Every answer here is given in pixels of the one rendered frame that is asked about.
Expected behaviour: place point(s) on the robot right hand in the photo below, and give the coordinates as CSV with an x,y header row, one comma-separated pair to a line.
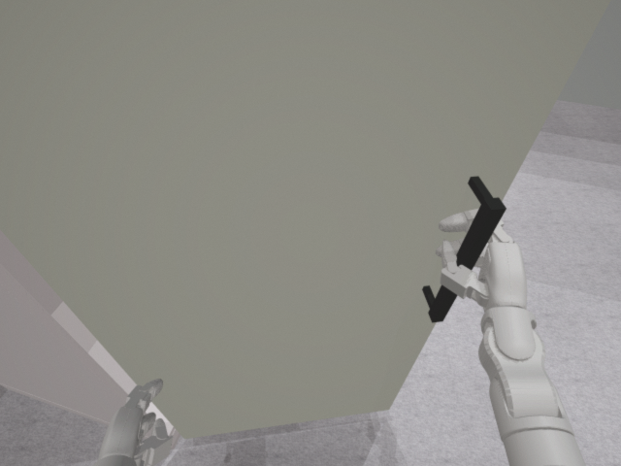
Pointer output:
x,y
501,266

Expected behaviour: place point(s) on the handle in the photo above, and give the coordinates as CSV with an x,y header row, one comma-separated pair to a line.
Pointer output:
x,y
487,218

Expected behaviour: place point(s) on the robot left hand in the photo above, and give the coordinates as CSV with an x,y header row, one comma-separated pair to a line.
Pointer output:
x,y
129,426

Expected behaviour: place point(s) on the fridge door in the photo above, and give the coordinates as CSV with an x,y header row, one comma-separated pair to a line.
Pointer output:
x,y
242,198

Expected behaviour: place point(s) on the right robot forearm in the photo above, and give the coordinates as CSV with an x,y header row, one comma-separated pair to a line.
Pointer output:
x,y
531,418

